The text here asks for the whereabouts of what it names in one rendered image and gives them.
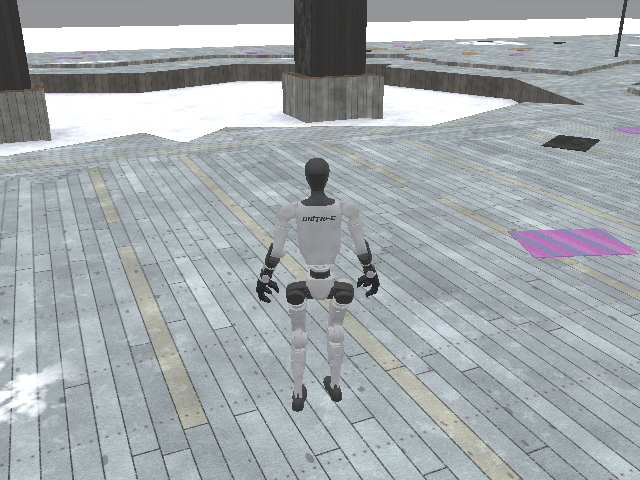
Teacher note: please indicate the left robot upper arm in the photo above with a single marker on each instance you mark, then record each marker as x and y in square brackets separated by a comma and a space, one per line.
[286, 213]

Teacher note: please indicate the robot right forearm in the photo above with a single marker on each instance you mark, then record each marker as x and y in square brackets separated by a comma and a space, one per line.
[366, 262]

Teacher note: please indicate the robot left forearm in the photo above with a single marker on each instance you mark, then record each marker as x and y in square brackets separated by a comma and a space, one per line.
[269, 266]

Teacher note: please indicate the right robot upper arm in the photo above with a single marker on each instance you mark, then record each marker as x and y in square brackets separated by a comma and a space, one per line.
[349, 210]

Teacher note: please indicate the left robot shin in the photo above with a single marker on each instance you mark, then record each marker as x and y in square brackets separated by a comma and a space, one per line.
[298, 359]

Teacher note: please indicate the robot right hand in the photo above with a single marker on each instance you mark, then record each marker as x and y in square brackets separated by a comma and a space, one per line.
[367, 282]

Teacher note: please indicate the robot left hand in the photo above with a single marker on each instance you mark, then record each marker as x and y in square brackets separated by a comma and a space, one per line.
[261, 288]

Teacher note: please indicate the right robot thigh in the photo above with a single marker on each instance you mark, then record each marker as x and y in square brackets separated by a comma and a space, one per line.
[338, 306]

